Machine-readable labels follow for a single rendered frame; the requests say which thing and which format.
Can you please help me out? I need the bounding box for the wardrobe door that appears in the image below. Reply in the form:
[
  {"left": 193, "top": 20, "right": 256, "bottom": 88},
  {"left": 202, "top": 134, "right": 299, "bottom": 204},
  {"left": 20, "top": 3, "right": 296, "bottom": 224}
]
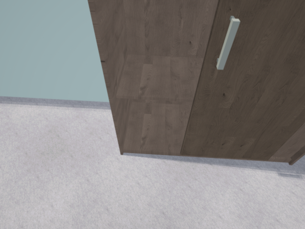
[
  {"left": 272, "top": 123, "right": 305, "bottom": 157},
  {"left": 180, "top": 0, "right": 305, "bottom": 160}
]

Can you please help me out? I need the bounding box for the handle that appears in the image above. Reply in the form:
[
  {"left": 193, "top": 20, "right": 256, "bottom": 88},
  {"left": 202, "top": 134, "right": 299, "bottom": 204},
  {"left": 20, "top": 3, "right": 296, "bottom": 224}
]
[{"left": 216, "top": 16, "right": 240, "bottom": 70}]

